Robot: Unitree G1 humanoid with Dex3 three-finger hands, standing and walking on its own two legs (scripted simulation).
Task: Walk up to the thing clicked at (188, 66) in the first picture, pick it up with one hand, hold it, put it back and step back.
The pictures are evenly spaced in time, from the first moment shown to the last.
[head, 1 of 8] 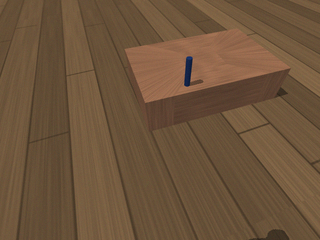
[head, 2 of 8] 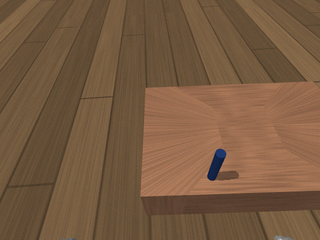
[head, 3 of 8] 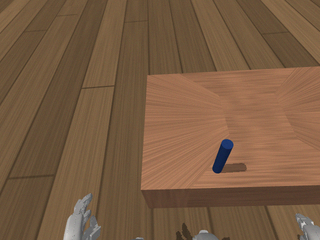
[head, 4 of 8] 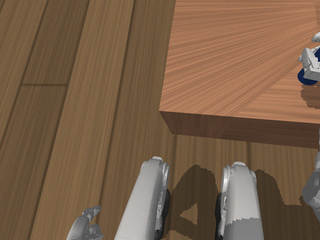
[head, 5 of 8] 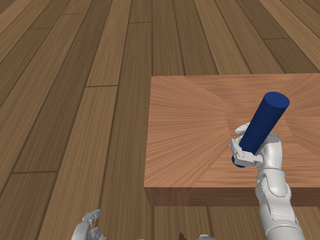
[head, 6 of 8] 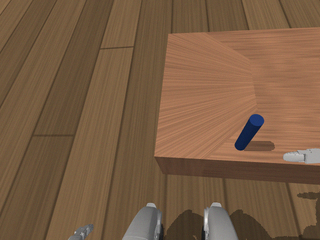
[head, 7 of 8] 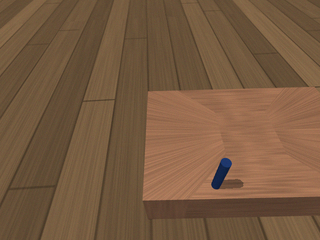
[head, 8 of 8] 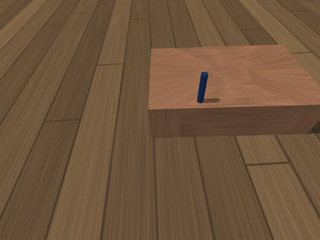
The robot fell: no
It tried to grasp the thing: yes
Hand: right
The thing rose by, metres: 0.39
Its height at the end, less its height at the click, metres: +0.00
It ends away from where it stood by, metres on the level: 0.02
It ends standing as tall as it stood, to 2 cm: yes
